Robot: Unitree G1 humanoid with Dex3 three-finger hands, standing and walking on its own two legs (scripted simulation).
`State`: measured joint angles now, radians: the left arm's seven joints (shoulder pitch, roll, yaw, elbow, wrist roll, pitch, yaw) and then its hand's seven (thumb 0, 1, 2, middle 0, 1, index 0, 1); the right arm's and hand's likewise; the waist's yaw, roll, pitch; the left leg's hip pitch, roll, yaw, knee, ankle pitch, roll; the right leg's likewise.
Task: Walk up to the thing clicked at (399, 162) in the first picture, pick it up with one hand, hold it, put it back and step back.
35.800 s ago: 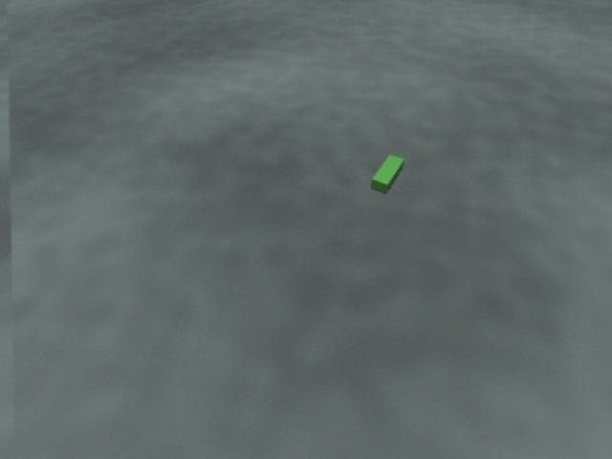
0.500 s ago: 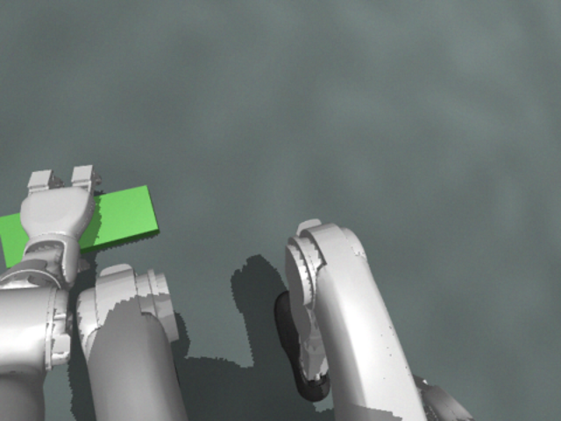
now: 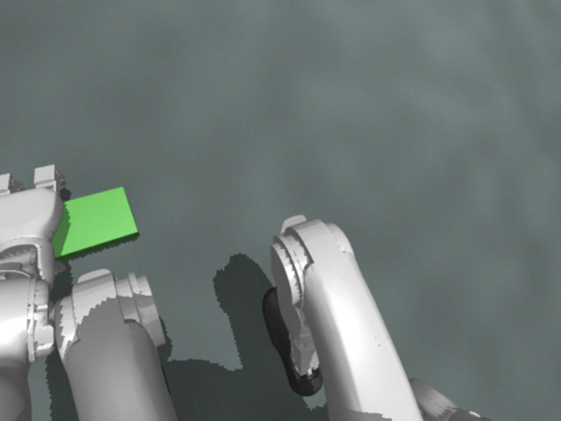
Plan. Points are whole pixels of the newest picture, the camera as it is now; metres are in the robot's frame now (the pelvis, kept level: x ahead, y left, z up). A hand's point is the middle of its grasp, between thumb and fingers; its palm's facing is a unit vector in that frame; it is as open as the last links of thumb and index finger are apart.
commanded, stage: rest palm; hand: left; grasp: from above
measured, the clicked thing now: (59, 233) +0.40 +0.24 -0.27
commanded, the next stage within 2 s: close in 0.58 s
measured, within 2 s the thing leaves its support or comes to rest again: neither
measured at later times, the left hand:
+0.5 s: hand (41, 235) +0.40 +0.26 -0.24, palm faces -0.45 -0.11 -0.89, open 13.9 cm
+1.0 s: hand (42, 232) +0.40 +0.26 -0.24, palm faces -0.45 -0.10 -0.89, open 13.3 cm
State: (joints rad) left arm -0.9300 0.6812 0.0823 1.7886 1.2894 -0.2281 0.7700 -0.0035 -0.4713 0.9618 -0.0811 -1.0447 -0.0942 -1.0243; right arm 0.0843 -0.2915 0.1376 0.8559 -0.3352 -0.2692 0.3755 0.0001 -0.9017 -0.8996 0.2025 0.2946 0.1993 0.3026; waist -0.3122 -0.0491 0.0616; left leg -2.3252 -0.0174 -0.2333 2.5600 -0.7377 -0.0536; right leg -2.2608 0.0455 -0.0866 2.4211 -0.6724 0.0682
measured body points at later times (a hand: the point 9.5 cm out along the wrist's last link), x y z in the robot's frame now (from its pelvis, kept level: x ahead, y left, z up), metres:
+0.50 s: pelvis -0.01 +0.01 +0.00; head +0.24 +0.12 +0.36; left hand +0.42 +0.26 -0.19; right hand +0.05 -0.25 -0.06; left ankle +0.06 +0.13 -0.26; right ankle +0.11 -0.13 -0.26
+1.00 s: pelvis -0.01 +0.01 +0.01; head +0.24 +0.12 +0.36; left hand +0.42 +0.26 -0.19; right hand +0.05 -0.25 -0.05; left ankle +0.06 +0.13 -0.26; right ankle +0.11 -0.13 -0.26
